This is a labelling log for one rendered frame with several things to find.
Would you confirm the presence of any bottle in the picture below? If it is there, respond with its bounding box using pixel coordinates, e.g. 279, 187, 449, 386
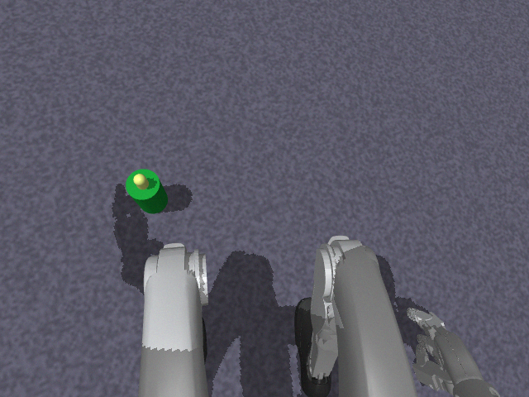
126, 169, 168, 213

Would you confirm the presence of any right robot foot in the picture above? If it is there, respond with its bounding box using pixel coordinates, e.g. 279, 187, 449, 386
294, 298, 331, 397

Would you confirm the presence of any right robot hand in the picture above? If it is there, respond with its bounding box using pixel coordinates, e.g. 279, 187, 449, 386
407, 308, 484, 395

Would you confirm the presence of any right robot arm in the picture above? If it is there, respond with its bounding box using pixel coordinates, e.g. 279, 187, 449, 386
453, 379, 501, 397

